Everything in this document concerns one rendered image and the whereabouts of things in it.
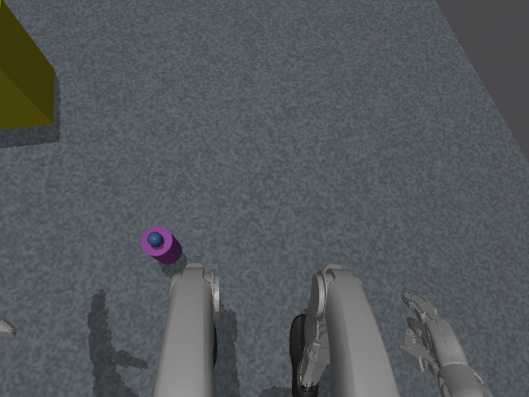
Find left robot hand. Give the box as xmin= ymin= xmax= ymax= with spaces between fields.
xmin=0 ymin=318 xmax=17 ymax=338

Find right robot hand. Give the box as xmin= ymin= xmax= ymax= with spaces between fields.
xmin=400 ymin=291 xmax=469 ymax=377

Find right robot arm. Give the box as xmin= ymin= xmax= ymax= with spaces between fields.
xmin=437 ymin=364 xmax=493 ymax=397

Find right robot foot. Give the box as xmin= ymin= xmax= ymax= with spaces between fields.
xmin=289 ymin=314 xmax=318 ymax=397

